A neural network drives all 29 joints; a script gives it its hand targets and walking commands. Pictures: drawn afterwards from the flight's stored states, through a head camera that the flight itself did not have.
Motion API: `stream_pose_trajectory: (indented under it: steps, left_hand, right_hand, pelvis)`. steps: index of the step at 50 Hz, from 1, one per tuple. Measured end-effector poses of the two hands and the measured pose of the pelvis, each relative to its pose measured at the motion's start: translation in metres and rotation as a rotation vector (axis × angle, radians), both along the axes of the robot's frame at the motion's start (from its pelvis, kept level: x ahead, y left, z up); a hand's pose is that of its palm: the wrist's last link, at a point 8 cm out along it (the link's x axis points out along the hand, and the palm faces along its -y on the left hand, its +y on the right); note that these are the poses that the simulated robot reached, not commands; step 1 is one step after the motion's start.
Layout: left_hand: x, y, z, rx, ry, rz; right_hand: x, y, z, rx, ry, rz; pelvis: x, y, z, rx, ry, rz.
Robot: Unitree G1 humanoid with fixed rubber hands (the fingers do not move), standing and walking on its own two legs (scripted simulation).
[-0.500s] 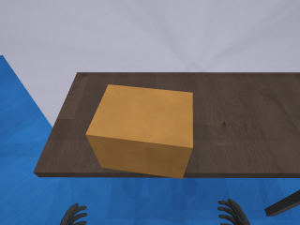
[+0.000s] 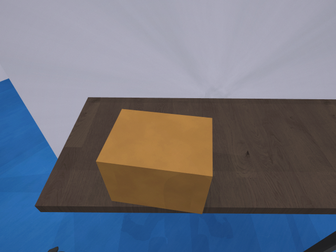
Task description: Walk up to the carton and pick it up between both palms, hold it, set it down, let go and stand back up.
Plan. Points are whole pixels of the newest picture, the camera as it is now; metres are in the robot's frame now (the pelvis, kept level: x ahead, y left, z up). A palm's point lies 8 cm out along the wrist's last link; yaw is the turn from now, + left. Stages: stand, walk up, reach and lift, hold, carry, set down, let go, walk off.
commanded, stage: stand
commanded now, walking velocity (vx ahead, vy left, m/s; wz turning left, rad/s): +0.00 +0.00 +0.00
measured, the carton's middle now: (161, 160) +0.37 +0.02 +0.03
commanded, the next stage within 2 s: none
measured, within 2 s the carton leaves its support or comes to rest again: neither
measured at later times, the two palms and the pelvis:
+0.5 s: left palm out of the picture +0.11 +0.30 -0.09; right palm out of the picture +0.06 -0.29 -0.11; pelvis +0.00 +0.00 +0.00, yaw +0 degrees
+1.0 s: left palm out of the picture +0.08 +0.31 -0.09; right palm out of the picture +0.04 -0.29 -0.11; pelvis -0.02 +0.00 +0.00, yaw +0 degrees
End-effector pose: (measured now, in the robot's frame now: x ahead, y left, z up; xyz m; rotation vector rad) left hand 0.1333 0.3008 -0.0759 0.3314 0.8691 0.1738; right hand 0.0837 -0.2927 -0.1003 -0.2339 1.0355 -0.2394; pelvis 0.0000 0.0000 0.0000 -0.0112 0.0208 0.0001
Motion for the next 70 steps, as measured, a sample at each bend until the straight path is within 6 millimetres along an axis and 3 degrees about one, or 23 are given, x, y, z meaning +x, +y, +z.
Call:
stream_pose_trajectory:
  steps: [28,50,70]
  left_hand:
    - [-0.026,0.002,-0.011,-0.003,0.076,0.045]
    - [-0.053,0.009,-0.015,0.004,0.106,0.066]
    - [-0.068,0.008,-0.020,0.000,0.145,0.076]
  right_hand:
    - [-0.021,0.000,-0.010,0.015,0.062,-0.030]
    - [-0.045,0.001,-0.013,0.018,0.084,-0.043]
    - [-0.050,0.002,-0.015,0.020,0.094,-0.043]
  pelvis:
    - [-0.005,0.001,0.000,-0.001,-0.007,0.000]
    - [-0.021,0.002,0.000,-0.003,-0.029,0.000]
    - [-0.027,0.003,0.000,-0.004,-0.038,0.000]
